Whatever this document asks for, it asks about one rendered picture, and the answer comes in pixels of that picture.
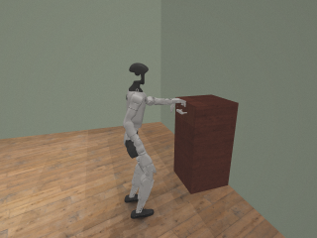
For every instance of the right robot upper arm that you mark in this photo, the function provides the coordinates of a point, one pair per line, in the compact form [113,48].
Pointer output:
[135,102]

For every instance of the cabinet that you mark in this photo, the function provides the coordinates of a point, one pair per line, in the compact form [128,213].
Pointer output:
[203,152]

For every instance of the left robot upper arm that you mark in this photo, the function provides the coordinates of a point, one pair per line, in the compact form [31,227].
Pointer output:
[149,100]

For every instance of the drawer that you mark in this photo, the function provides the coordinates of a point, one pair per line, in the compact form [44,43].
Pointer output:
[189,116]

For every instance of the left robot hand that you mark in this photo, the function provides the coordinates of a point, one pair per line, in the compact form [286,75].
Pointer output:
[177,100]

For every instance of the robot right forearm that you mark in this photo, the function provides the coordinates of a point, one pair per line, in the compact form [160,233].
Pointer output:
[132,134]

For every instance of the robot right thigh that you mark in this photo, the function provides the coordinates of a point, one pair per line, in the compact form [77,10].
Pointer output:
[133,154]

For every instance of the robot left forearm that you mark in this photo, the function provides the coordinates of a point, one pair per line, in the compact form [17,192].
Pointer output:
[162,101]

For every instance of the right robot hand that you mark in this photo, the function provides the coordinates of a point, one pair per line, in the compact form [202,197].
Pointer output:
[146,161]

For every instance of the right robot foot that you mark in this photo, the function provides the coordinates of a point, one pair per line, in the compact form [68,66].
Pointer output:
[146,212]

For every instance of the handle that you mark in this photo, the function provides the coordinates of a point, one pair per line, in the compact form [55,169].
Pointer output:
[180,111]

